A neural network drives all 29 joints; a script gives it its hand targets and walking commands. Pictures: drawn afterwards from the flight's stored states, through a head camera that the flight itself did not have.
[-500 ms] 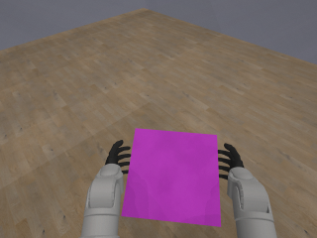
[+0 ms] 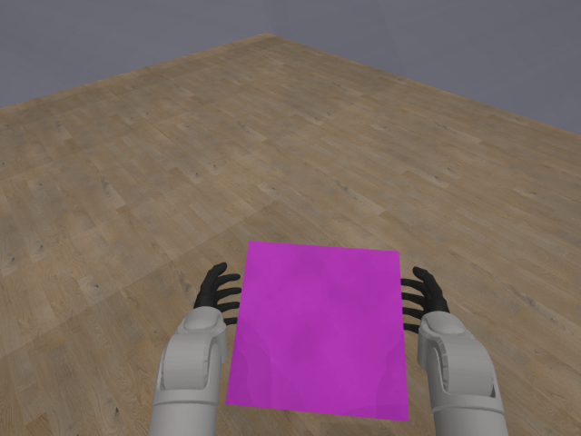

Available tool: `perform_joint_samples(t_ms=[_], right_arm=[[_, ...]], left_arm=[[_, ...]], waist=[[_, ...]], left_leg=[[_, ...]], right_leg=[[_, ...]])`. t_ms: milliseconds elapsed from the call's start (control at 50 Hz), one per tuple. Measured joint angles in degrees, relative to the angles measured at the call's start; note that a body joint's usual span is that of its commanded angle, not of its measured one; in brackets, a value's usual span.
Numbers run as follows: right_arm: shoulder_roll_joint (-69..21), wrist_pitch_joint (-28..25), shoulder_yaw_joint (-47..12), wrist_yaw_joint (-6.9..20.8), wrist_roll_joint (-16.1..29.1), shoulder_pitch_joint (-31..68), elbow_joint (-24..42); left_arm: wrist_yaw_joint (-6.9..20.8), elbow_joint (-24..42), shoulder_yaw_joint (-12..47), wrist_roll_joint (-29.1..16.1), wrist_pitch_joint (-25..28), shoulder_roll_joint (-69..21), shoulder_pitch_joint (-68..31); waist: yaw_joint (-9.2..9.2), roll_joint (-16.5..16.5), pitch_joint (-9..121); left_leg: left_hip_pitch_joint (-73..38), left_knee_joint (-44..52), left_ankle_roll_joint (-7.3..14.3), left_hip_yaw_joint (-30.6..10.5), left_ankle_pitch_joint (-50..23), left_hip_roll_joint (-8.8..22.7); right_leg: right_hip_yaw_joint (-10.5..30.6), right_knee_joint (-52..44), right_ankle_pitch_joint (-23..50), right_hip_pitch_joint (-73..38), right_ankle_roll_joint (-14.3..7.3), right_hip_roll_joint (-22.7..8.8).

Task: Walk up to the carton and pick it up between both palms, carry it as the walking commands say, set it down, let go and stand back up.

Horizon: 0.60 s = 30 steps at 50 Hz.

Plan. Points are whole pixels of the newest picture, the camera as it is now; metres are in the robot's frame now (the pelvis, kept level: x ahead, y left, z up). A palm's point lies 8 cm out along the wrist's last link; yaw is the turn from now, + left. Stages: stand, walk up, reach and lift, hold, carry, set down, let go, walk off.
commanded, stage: carry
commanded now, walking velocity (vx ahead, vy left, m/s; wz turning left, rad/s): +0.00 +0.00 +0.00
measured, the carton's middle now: (316, 332) +0.31 +0.00 -0.04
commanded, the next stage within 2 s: hold in 0.42 s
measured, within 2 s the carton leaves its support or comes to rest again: neither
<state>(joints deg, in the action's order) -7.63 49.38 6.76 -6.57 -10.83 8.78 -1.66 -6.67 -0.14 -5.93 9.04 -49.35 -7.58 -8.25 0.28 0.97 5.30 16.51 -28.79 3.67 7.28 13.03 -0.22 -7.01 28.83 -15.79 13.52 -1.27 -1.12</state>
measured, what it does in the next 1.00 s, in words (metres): stands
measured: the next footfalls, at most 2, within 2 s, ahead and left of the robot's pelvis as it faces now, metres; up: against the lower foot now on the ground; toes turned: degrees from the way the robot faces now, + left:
none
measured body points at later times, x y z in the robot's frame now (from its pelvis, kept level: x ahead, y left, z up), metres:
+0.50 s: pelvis +0.00 +0.00 +0.01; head -0.02 +0.00 +0.46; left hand +0.28 +0.15 +0.03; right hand +0.28 -0.16 +0.03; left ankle +0.03 +0.08 -0.74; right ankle +0.00 -0.10 -0.74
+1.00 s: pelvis -0.02 -0.01 +0.01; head -0.07 -0.01 +0.45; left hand +0.29 +0.14 +0.04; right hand +0.27 -0.18 +0.04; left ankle +0.02 +0.09 -0.74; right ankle +0.00 -0.10 -0.74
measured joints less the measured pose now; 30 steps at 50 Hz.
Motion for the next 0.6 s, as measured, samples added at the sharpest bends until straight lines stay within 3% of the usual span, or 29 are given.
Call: perform_joint_samples(t_ms=[100,280,380,420,480,520,540,600], right_arm=[[0.02,1.01,-0.15,-0.28,1.07,-0.14,1.46],[-0.07,-0.24,0.73,1.15,-2.00,0.82,-3.91],[0.02,0.28,-0.12,0.35,0.10,-0.07,0.23],[0.00,-0.83,0.05,1.10,-0.97,0.30,-1.37],[-0.17,-4.41,0.11,2.60,-2.96,1.12,-5.45],[-0.10,-6.02,-0.82,3.21,-2.79,0.87,-6.20],[-0.09,-6.60,-1.25,3.27,-2.58,0.70,-6.18],[-0.21,-7.69,-1.07,3.62,-3.48,1.72,-8.51]], left_arm=[[-0.66,1.07,0.36,0.13,-0.62,0.02,0.19],[0.83,-5.16,-0.71,2.33,0.76,-0.18,-1.55],[-0.05,-0.92,0.14,0.81,0.60,0.01,-0.04],[0.55,-1.85,-0.20,1.51,1.28,-0.01,-0.24],[2.26,-4.36,-1.70,3.52,4.04,-0.05,-0.57],[2.36,-3.36,-2.22,3.36,5.37,0.11,1.03],[2.20,-2.39,-2.13,2.92,5.81,0.19,2.12],[3.19,-2.22,-2.95,2.28,6.19,0.25,3.16]], waist=[[-0.26,0.41,0.24],[-0.12,0.43,0.97],[-0.42,0.35,-0.21],[-0.37,0.23,0.01],[0.93,-0.45,-3.62],[2.22,-1.09,-4.37],[2.80,-0.94,-4.45],[3.91,-0.70,-4.20]], left_leg=[[0.26,0.04,0.02,-0.15,-0.19,0.17],[0.11,0.59,-0.14,0.09,-0.58,0.48],[1.00,0.63,-0.22,0.15,-0.76,0.51],[1.14,0.78,-0.24,0.22,-0.82,0.52],[-2.96,3.11,-0.19,-1.99,-2.97,-0.33],[-4.17,4.18,-1.08,-3.28,-1.82,-0.69],[-4.70,4.72,-1.74,-4.47,-5.24,-0.74],[-6.27,5.51,-1.78,-5.82,-1.96,-1.01]], right_leg=[[-0.16,-0.56,0.45,0.00,-0.09,0.21],[0.09,-1.35,1.10,-0.13,-0.21,0.56],[0.15,-1.21,1.17,0.87,-0.24,0.58],[0.23,-1.29,1.21,1.07,-0.27,0.60],[3.07,-3.19,2.34,-2.19,-0.02,1.65],[5.01,-4.41,3.26,-2.79,-0.35,2.33],[5.83,-5.06,3.75,-3.11,-0.51,2.87],[7.91,-6.29,4.72,-3.92,-0.65,3.75]])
